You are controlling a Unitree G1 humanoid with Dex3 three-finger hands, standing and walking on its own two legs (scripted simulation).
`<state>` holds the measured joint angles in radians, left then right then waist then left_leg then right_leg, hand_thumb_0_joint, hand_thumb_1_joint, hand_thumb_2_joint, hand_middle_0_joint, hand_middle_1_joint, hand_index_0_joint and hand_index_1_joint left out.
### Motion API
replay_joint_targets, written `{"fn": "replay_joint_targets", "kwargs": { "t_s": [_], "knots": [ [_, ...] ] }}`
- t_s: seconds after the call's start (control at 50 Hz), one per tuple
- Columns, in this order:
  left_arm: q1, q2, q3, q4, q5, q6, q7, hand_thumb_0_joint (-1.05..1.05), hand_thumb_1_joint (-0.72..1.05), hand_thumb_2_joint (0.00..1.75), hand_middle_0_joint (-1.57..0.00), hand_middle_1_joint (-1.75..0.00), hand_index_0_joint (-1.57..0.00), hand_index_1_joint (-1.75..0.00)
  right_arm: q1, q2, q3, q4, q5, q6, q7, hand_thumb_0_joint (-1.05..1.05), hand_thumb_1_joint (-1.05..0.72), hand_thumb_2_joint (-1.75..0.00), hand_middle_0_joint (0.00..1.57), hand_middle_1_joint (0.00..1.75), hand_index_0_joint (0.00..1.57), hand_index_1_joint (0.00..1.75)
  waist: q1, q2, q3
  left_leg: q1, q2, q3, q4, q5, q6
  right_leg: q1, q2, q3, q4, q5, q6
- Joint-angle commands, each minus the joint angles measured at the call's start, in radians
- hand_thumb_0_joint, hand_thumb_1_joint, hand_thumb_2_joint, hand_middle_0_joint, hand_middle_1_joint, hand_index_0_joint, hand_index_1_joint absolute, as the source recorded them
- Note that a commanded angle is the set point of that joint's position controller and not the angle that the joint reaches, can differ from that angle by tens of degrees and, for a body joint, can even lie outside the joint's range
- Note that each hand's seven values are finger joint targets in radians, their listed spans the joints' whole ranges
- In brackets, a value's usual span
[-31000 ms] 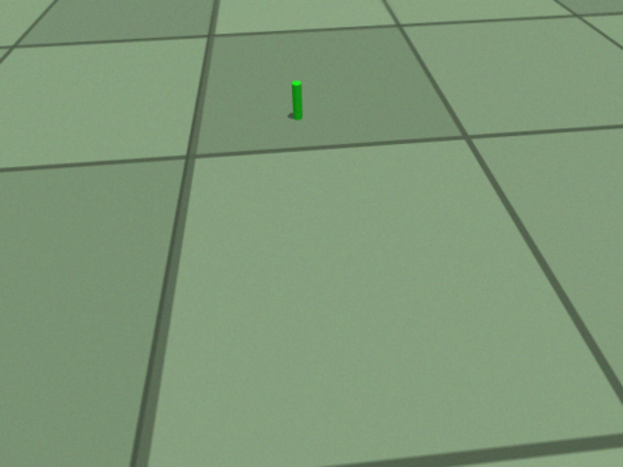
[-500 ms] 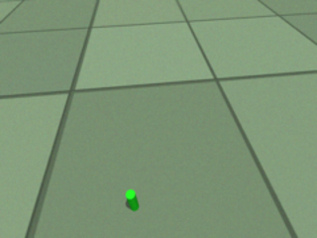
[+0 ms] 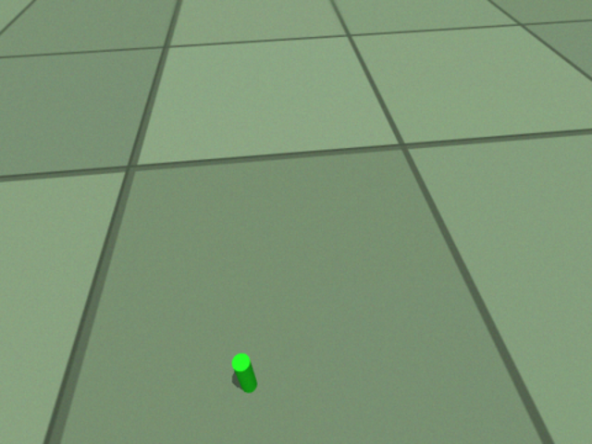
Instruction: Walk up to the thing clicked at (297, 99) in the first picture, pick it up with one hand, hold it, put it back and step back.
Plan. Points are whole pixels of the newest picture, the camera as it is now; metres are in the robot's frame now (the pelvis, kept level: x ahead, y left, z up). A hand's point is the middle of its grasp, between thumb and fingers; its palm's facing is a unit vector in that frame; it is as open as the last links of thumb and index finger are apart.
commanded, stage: stand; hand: left
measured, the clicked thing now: (245, 374) +0.42 +0.19 -0.68
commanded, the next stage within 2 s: step back in 0.02 s
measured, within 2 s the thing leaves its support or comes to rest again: neither
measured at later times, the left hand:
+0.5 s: hand out of the picture +0.08 +0.31 -0.18, palm faces -0.05 -0.93 -0.35, open 7.4 cm
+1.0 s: hand out of the picture -0.04 +0.32 -0.16, palm faces -0.03 -0.92 -0.38, open 7.4 cm
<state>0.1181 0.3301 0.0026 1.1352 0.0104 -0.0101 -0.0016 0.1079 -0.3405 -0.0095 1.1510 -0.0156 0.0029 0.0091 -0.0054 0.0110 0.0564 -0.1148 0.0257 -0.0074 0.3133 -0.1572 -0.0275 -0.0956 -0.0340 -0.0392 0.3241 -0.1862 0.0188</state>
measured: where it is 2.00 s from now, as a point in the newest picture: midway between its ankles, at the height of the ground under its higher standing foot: outside the picture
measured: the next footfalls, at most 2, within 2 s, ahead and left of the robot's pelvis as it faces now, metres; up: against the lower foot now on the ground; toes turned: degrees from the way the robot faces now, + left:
right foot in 0.70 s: -0.09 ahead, -0.07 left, +0.00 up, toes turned +0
left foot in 1.02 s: -0.16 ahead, +0.18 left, +0.00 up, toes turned -3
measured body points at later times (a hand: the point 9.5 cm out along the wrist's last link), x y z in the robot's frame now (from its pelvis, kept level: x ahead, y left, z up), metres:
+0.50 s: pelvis -0.07 +0.06 -0.02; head +0.02 +0.08 +0.42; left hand +0.08 +0.36 -0.16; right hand +0.00 -0.26 -0.13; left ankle -0.04 +0.13 -0.75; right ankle -0.10 -0.10 -0.67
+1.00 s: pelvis -0.18 +0.07 -0.03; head -0.11 +0.07 +0.42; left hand -0.04 +0.37 -0.14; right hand -0.09 -0.26 -0.14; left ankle -0.20 +0.18 -0.74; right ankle -0.13 -0.07 -0.75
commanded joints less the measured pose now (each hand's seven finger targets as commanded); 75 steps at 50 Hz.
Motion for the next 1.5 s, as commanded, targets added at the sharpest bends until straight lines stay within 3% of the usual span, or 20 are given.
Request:
{"fn": "replay_joint_targets", "kwargs": {
  "t_s": [0.0,0.08,0.16,0.24,0.3,0.38,0.62,0.68,0.74,0.82,0.92,0.98,1.0,1.04,1.12,1.3,1.4,1.44,1.46,1.48],
  "knots": [
    [-0.037,0.297,0.094,-0.078,-0.020,-0.013,0.020,0.00,0.90,0.90,-0.20,-0.30,-0.20,-0.30,-0.068,-0.259,-0.056,-0.087,0.013,-0.008,-0.010,0.00,-0.90,-0.90,0.20,0.30,0.20,0.30,0.004,-0.015,0.031,-0.077,0.078,-0.085,0.082,0.252,0.057,-0.068,-0.100,0.102,0.022,0.287,-0.042],
    [-0.040,0.307,0.114,-0.152,-0.017,0.001,0.025,0.00,0.90,0.90,-0.20,-0.30,-0.20,-0.30,0.000,-0.229,-0.067,-0.137,0.027,0.014,-0.010,0.00,-0.90,-0.90,0.20,0.30,0.20,0.30,-0.015,-0.095,-0.118,-0.079,0.004,-0.011,0.304,0.176,0.055,-0.050,-0.192,0.164,0.055,0.402,-0.155],
    [-0.152,0.321,0.122,-0.247,0.013,0.019,0.027,0.00,0.90,0.90,-0.20,-0.30,-0.20,-0.30,0.075,-0.219,-0.084,-0.179,0.016,0.045,0.001,0.00,-0.90,-0.90,0.20,0.30,0.20,0.30,-0.040,-0.232,-0.103,-0.125,-0.048,-0.040,0.583,-0.349,0.077,-0.203,-0.326,0.228,0.080,0.367,-0.270],
    [-0.162,0.284,0.104,-0.284,0.007,0.039,0.027,0.00,0.90,0.90,-0.20,-0.30,-0.20,-0.30,0.126,-0.229,-0.092,-0.192,0.007,0.027,0.000,0.00,-0.90,-0.90,0.20,0.30,0.20,0.30,-0.049,-0.142,-0.082,-0.132,-0.009,-0.027,0.229,0.051,0.069,-0.164,-0.186,0.127,0.287,0.266,-0.147],
    [-0.093,0.207,0.094,-0.301,-0.007,0.061,0.043,0.00,0.90,0.90,-0.20,-0.30,-0.20,-0.30,0.089,-0.390,-0.127,-0.243,-0.014,0.001,-0.012,0.00,-0.90,-0.90,0.20,0.30,0.20,0.30,-0.035,0.169,-0.121,-0.014,0.301,-0.445,0.098,0.654,0.229,-0.373,0.137,0.209,0.710,-0.474,-0.057],
    [-0.019,0.235,0.095,-0.275,-0.017,0.060,0.051,0.00,0.90,0.90,-0.20,-0.30,-0.20,-0.30,-0.018,-0.288,-0.107,-0.300,-0.017,-0.001,-0.043,0.00,-0.90,-0.90,0.20,0.30,0.20,0.30,0.027,0.135,-0.140,0.050,0.211,-0.250,0.185,0.576,0.227,-0.428,0.114,0.243,0.873,-0.338,-0.048],
    [0.050,0.217,0.115,-0.315,0.009,0.036,0.021,0.00,0.90,0.90,-0.20,-0.30,-0.20,-0.30,0.047,-0.296,-0.113,-0.352,-0.004,0.007,-0.043,0.00,-0.90,-0.90,0.20,0.30,0.20,0.30,-0.016,0.122,-0.158,0.029,0.227,-0.238,0.198,0.312,0.245,-0.222,0.057,0.090,0.369,-0.248,-0.032],
    [0.138,0.229,0.126,-0.286,0.021,0.026,0.019,0.00,0.90,0.90,-0.20,-0.30,-0.20,-0.30,0.010,-0.275,-0.102,-0.352,0.010,0.015,-0.034,0.00,-0.90,-0.90,0.20,0.30,0.20,0.30,0.028,0.049,-0.160,-0.152,0.177,-0.194,0.243,0.134,0.153,-0.030,0.018,0.117,0.152,-0.008,-0.082],
    [0.005,0.370,0.154,-0.374,0.031,0.019,0.016,0.00,0.90,0.90,-0.20,-0.30,-0.20,-0.30,-0.018,-0.243,-0.100,-0.352,0.010,0.025,-0.038,0.00,-0.90,-0.90,0.20,0.30,0.20,0.30,0.034,-0.284,-0.020,-0.292,-0.118,-0.078,0.757,-0.460,0.027,-0.246,-0.373,0.602,-0.010,0.152,-0.366],
    [-0.065,0.275,0.137,-0.409,0.019,0.018,0.031,0.00,0.90,0.90,-0.20,-0.30,-0.20,-0.30,0.084,-0.234,-0.086,-0.316,0.021,0.018,-0.036,0.00,-0.90,-0.90,0.20,0.30,0.20,0.30,-0.007,-0.153,-0.030,-0.315,-0.156,-0.129,0.869,-0.339,0.016,-0.189,-0.190,0.294,0.097,0.342,-0.253],
    [0.027,0.258,0.131,-0.423,0.026,0.034,0.034,0.00,0.90,0.90,-0.20,-0.30,-0.20,-0.30,0.088,-0.215,-0.076,-0.344,0.013,0.004,-0.040,0.00,-0.90,-0.90,0.20,0.30,0.20,0.30,0.039,-0.203,-0.117,-0.325,-0.064,-0.054,0.426,-0.363,0.018,0.082,-0.178,0.263,0.215,0.451,-0.226],
    [-0.001,0.270,0.121,-0.440,0.004,0.056,0.020,0.00,0.90,0.90,-0.20,-0.30,-0.20,-0.30,0.164,-0.215,-0.095,-0.306,-0.010,-0.008,-0.038,0.00,-0.90,-0.90,0.20,0.30,0.20,0.30,-0.009,-0.146,-0.123,-0.101,-0.062,0.012,0.068,-0.009,0.034,-0.051,-0.130,0.217,0.332,0.338,-0.155],
    [0.042,0.229,0.112,-0.446,0.001,0.062,0.017,0.00,0.90,0.90,-0.20,-0.30,-0.20,-0.30,0.133,-0.265,-0.110,-0.323,-0.026,-0.015,-0.038,0.00,-0.90,-0.90,0.20,0.30,0.20,0.30,0.014,-0.046,-0.118,-0.006,0.056,-0.157,0.050,0.098,0.064,-0.208,-0.060,0.203,0.388,0.144,-0.102],
    [-0.059,0.247,0.126,-0.455,0.012,0.056,0.037,0.00,0.90,0.90,-0.20,-0.30,-0.20,-0.30,0.093,-0.426,-0.142,-0.356,-0.025,-0.012,-0.028,0.00,-0.90,-0.90,0.20,0.30,0.20,0.30,-0.071,0.230,-0.079,-0.152,0.388,-0.558,0.004,0.304,0.317,-0.336,0.132,0.200,0.728,-0.482,-0.034],
    [0.053,0.246,0.134,-0.401,-0.004,0.058,0.032,0.00,0.90,0.90,-0.20,-0.30,-0.20,-0.30,0.004,-0.287,-0.104,-0.366,-0.014,-0.021,-0.047,0.00,-0.90,-0.90,0.20,0.30,0.20,0.30,0.035,0.088,-0.066,-0.045,0.221,-0.241,0.134,0.430,0.233,-0.426,0.130,0.255,0.939,-0.314,-0.041],
    [0.070,0.230,0.137,-0.410,0.009,0.055,0.015,0.00,0.90,0.90,-0.20,-0.30,-0.20,-0.30,0.077,-0.303,-0.115,-0.403,-0.017,-0.012,-0.049,0.00,-0.90,-0.90,0.20,0.30,0.20,0.30,-0.032,0.134,-0.122,0.048,0.246,-0.233,0.163,0.328,0.284,-0.356,0.081,0.155,0.634,-0.330,0.014],
    [0.243,0.224,0.149,-0.316,0.016,0.050,-0.004,0.00,0.90,0.90,-0.20,-0.30,-0.20,-0.30,-0.011,-0.332,-0.118,-0.424,-0.010,0.015,-0.041,0.00,-0.90,-0.90,0.20,0.30,0.20,0.30,0.047,0.180,-0.160,-0.220,0.195,-0.190,0.192,0.044,0.175,-0.019,0.051,0.043,0.171,-0.118,-0.054],
    [0.205,0.349,0.182,-0.355,0.039,0.040,-0.007,0.00,0.90,0.90,-0.20,-0.30,-0.20,-0.30,0.013,-0.226,-0.092,-0.439,0.006,0.019,-0.042,0.00,-0.90,-0.90,0.20,0.30,0.20,0.30,0.047,-0.188,-0.070,-0.530,-0.073,-0.089,0.488,-0.333,0.041,-0.030,-0.210,0.488,0.020,-0.241,-0.164],
    [0.113,0.442,0.195,-0.402,0.039,0.044,-0.003,0.00,0.90,0.90,-0.20,-0.30,-0.20,-0.30,-0.033,-0.250,-0.107,-0.439,0.004,0.020,-0.060,0.00,-0.90,-0.90,0.20,0.30,0.20,0.30,0.084,-0.315,-0.026,-0.425,-0.114,-0.105,0.744,-0.465,0.015,-0.317,-0.390,0.635,-0.068,-0.233,-0.318],
    [0.041,0.400,0.178,-0.427,0.036,0.037,0.000,0.00,0.90,0.90,-0.20,-0.30,-0.20,-0.30,-0.014,-0.283,-0.113,-0.418,0.005,0.023,-0.059,0.00,-0.90,-0.90,0.20,0.30,0.20,0.30,0.047,-0.244,0.020,-0.380,-0.100,-0.161,0.868,-0.415,0.010,-0.409,-0.371,0.584,-0.070,-0.219,-0.322]
  ]
}}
